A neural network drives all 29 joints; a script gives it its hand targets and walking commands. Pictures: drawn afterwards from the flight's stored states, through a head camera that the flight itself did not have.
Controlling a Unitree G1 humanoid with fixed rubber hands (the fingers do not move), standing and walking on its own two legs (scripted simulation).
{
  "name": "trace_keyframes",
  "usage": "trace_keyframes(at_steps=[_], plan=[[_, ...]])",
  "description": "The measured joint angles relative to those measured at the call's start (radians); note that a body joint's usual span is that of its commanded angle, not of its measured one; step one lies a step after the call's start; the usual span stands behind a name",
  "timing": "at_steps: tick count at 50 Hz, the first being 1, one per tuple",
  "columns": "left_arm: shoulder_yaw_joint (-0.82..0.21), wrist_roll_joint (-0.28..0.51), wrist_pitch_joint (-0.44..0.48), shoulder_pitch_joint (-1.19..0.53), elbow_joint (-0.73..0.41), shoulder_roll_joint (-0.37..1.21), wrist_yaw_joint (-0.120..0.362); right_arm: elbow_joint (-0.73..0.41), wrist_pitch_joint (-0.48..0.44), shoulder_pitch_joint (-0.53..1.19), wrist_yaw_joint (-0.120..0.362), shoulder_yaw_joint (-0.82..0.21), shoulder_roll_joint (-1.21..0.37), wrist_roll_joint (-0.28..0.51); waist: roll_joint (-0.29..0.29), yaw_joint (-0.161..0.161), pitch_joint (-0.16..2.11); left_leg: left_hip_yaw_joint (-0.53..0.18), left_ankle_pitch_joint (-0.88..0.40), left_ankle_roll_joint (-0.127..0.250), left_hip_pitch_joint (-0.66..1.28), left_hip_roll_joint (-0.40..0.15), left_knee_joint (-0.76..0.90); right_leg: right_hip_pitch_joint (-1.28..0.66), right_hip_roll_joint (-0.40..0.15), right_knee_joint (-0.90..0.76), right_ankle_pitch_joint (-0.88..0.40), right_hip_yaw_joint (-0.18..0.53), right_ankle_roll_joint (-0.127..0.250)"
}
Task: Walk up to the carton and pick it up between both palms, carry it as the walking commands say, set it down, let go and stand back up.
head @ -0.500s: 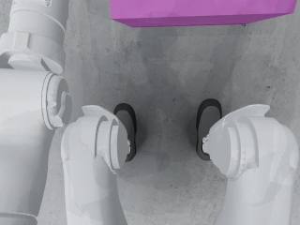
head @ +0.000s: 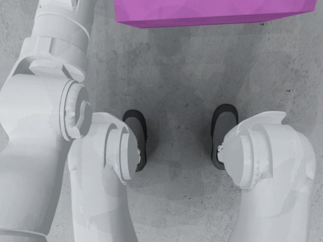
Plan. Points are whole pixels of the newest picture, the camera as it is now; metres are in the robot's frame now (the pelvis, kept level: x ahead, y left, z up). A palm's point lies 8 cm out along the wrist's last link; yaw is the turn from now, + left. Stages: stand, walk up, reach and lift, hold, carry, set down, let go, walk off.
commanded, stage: reach and lift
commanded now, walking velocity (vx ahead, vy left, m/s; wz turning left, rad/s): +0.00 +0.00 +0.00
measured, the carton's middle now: out of the picture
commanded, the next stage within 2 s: none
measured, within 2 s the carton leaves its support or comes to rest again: leaves its support in 0.70 s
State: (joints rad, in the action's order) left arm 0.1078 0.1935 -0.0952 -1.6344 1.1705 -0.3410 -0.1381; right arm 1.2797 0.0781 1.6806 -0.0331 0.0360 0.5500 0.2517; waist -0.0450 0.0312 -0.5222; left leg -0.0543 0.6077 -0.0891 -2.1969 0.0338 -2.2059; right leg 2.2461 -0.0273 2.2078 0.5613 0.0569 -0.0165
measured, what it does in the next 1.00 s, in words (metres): stands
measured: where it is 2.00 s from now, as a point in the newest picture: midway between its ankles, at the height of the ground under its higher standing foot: (177, 148)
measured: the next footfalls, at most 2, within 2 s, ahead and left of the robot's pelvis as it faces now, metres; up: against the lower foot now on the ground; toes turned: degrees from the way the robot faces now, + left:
none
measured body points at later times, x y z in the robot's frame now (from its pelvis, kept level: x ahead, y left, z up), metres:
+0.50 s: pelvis +0.00 +0.00 -0.01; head +0.39 -0.03 +0.20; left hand +0.59 +0.13 -0.20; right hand +0.57 -0.26 -0.19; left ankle +0.11 +0.14 -0.33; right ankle +0.11 -0.13 -0.33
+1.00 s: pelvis -0.01 +0.00 +0.02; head +0.37 -0.05 +0.24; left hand +0.59 +0.12 -0.14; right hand +0.57 -0.26 -0.14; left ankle +0.11 +0.14 -0.33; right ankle +0.11 -0.13 -0.33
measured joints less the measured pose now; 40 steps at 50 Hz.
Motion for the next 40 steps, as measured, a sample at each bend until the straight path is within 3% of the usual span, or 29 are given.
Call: trace_keyframes(at_steps=[5,12,20,29,34,35,37,40], plan=[[0.019,-0.01,-0.016,0.012,-0.017,0.003,-0.005,-0.013,0.026,0.0,0.007,-0.002,-0.005,-0.017,0.0,0.006,0.0,0.001,0.005,-0.003,0.006,0.006,-0.001,-0.004,0.002,0.005,0.006,0.004,0.0],[0.095,-0.046,-0.053,0.05,-0.086,0.02,0.023,-0.071,0.067,-0.03,0.05,0.041,0.0,-0.053,0.0,0.007,0.001,-0.005,0.017,-0.006,0.008,0.018,-0.016,-0.003,0.003,0.023,0.019,0.004,0.003],[0.124,-0.046,-0.078,0.08,-0.153,0.027,0.048,-0.125,0.096,-0.063,0.063,0.089,-0.006,-0.081,0.021,0.008,0.002,-0.011,0.021,-0.011,0.001,0.027,-0.028,0.004,0.005,0.035,0.022,0.002,0.004],[0.114,-0.05,-0.102,0.097,-0.204,0.04,0.014,-0.163,0.12,-0.073,0.056,0.094,-0.004,-0.08,0.002,0.009,0.001,-0.009,0.02,-0.008,-0.001,0.035,-0.024,-0.004,0.004,0.026,0.026,0.006,-0.008],[0.078,-0.03,-0.135,0.121,-0.244,0.035,-0.032,-0.235,0.161,-0.099,0.025,0.051,-0.007,-0.057,-0.01,0.003,-0.003,-0.008,0.029,-0.006,0.025,0.034,-0.014,-0.026,0.017,0.013,0.028,0.012,-0.016],[0.07,-0.023,-0.14,0.131,-0.253,0.036,-0.024,-0.249,0.167,-0.102,0.018,0.044,-0.012,-0.053,-0.014,0.0,-0.004,-0.007,0.031,-0.004,0.035,0.034,-0.012,-0.034,0.023,0.009,0.028,0.015,-0.02],[0.06,-0.008,-0.149,0.147,-0.268,0.037,-0.059,-0.272,0.178,-0.107,0.0,0.039,-0.024,-0.061,-0.018,0.001,-0.004,-0.003,0.032,-0.002,0.054,0.037,-0.004,-0.049,0.035,0.003,0.026,0.026,-0.026],[0.075,-0.01,-0.146,0.147,-0.255,0.035,-0.069,-0.26,0.183,-0.087,-0.004,0.059,-0.044,-0.081,-0.019,0.004,-0.002,0.004,0.028,-0.006,0.078,0.038,0.015,-0.065,0.046,-0.013,0.015,0.039,-0.036]])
